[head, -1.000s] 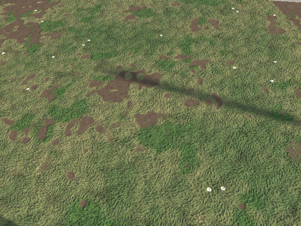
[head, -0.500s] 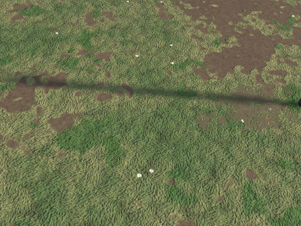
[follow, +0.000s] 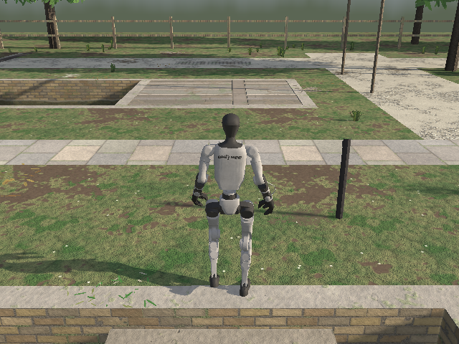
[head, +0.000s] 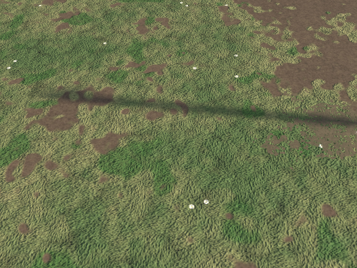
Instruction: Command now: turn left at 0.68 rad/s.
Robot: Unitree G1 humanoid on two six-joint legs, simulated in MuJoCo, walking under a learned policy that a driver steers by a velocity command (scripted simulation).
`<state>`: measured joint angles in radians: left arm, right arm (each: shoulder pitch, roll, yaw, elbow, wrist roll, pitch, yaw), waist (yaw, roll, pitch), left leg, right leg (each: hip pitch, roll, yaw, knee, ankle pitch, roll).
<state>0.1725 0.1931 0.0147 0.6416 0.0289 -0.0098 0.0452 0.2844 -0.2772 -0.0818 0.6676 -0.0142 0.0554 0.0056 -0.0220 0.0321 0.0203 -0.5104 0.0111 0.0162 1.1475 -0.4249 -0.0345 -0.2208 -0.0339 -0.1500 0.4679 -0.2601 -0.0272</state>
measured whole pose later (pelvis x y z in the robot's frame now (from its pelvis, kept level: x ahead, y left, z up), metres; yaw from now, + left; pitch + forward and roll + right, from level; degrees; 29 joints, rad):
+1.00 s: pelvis +0.16 -0.05 -0.01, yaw -10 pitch +2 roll +0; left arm 0.22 0.29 0.05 0.63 0.03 -0.03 -0.03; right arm 0.33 -0.31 -0.05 0.76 -0.04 -0.05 0.02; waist -0.03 0.04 -0.03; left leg -0.43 0.11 0.04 1.18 -0.32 0.02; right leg -0.28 0.04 -0.08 0.61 -0.37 -0.08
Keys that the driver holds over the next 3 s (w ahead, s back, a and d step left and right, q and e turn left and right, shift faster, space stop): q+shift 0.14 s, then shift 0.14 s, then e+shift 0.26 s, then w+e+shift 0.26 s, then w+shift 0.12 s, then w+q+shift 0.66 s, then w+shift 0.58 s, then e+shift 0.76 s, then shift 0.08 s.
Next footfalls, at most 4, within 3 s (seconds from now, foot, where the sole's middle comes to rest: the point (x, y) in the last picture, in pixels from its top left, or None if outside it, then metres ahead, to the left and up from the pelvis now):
0.16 left None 0.03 0.13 -0.78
0.90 right None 0.16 -0.12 -0.78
1.34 left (208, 232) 0.63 -0.08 -0.77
1.76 right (223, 142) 1.07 -0.19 -0.78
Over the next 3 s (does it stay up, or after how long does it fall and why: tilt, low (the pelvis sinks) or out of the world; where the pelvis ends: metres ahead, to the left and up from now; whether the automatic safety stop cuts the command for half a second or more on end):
stays up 1.57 0.14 -0.01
